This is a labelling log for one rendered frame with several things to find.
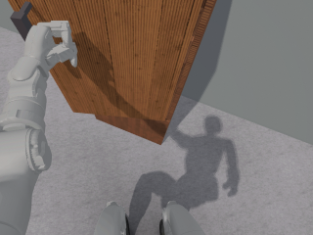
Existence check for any robot left forearm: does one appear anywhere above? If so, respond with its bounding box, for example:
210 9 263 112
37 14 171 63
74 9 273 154
0 56 50 134

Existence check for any left robot thigh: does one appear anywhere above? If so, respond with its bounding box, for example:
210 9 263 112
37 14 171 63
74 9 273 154
93 205 126 235

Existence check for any handle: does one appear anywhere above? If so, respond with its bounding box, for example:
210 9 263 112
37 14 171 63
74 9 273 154
10 1 32 42

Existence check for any robot left upper arm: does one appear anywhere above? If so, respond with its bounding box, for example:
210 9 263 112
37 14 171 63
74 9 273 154
0 128 52 235

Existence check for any right robot shin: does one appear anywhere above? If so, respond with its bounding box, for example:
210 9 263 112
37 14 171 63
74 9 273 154
163 201 176 235

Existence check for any left robot hand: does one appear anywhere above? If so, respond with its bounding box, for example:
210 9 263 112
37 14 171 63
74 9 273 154
23 21 78 71

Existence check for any cupboard door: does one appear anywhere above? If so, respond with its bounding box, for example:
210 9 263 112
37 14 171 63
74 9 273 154
8 0 203 121

